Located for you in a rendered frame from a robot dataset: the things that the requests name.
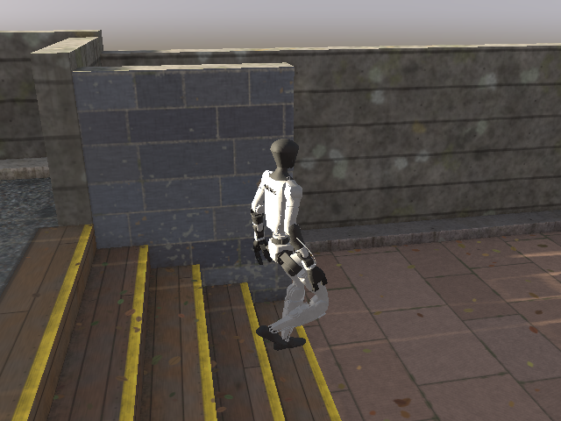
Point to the robot right upper arm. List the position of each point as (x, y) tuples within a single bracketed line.
[(293, 194)]

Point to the left robot hand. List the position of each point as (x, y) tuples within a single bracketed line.
[(261, 245)]

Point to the right robot thigh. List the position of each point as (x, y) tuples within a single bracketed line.
[(293, 266)]

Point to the left robot shin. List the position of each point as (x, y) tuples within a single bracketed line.
[(288, 306)]

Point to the robot left forearm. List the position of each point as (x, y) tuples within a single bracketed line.
[(257, 220)]

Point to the right robot hand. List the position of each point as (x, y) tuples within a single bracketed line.
[(315, 276)]

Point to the robot right forearm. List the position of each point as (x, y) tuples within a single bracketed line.
[(302, 252)]

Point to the robot left upper arm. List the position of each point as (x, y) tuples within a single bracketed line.
[(257, 203)]

